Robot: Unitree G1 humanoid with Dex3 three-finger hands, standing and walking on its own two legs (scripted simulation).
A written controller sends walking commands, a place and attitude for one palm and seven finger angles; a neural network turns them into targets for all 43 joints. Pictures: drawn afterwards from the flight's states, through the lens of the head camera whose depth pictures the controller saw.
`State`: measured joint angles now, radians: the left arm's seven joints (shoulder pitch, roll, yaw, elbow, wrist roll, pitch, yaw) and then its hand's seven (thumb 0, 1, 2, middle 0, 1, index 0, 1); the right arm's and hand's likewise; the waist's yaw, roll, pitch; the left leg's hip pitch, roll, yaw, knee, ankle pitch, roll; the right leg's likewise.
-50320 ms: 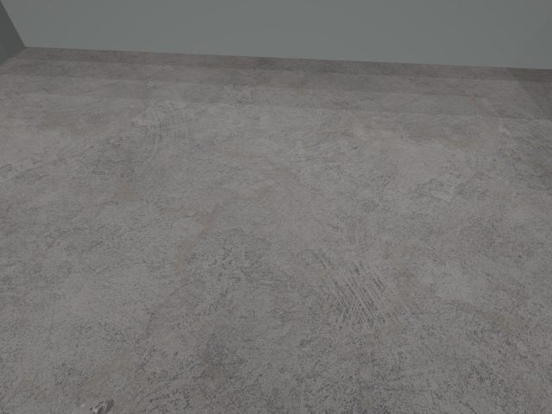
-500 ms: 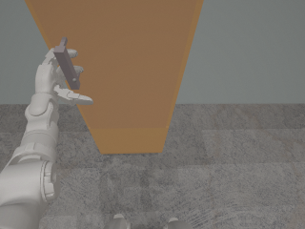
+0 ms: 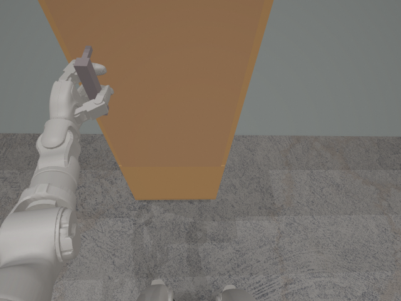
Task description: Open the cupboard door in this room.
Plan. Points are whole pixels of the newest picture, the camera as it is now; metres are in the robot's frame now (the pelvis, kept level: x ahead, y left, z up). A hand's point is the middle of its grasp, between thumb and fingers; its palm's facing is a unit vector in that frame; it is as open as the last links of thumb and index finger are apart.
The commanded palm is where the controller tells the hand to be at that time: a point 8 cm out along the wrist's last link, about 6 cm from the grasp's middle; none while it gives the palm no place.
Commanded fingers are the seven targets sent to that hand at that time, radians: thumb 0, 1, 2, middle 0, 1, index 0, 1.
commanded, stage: close the thumb around the handle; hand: left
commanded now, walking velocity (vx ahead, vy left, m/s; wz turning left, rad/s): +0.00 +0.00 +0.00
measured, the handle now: (95, 82) +0.54 +0.20 +0.10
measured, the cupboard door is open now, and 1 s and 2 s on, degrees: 0 31 47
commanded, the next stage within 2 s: pull the door open along its arc in 0.12 s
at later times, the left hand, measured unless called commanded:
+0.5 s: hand (100, 108) +0.46 +0.18 +0.10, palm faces -0.02 -1.00 +0.00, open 6.0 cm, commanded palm +0.41 +0.23 +0.09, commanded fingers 0.00 0.90 0.90 -0.40 -1.35 -0.40 -1.35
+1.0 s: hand (136, 167) +0.33 +0.10 +0.10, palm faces +0.41 -0.91 +0.05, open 6.3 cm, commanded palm +0.27 +0.13 +0.09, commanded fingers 0.00 0.90 0.90 -0.40 -1.35 -0.40 -1.35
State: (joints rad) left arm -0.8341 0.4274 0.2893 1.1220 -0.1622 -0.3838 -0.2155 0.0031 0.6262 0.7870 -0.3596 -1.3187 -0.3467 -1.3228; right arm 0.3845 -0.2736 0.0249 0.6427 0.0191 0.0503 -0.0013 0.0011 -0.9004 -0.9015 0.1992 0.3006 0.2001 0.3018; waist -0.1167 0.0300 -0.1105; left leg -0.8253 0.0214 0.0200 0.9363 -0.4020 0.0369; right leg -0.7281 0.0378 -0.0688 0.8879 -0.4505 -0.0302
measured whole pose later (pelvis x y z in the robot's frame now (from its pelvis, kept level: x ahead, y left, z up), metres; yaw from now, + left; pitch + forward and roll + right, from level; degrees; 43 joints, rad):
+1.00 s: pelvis +0.01 -0.01 +0.01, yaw +2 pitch +9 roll +0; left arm -0.03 -0.08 -0.08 0.11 0.01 -0.14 0.48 0.01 0.68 0.80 -0.28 -1.33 -0.30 -1.28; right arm 0.18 -0.20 0.02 0.51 -0.03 0.05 0.05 0.01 -0.90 -0.90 0.20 0.30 0.20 0.30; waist 0.01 0.04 -0.13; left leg -0.60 -0.01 0.02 0.85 -0.40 0.02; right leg -0.52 0.02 -0.07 0.84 -0.47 -0.04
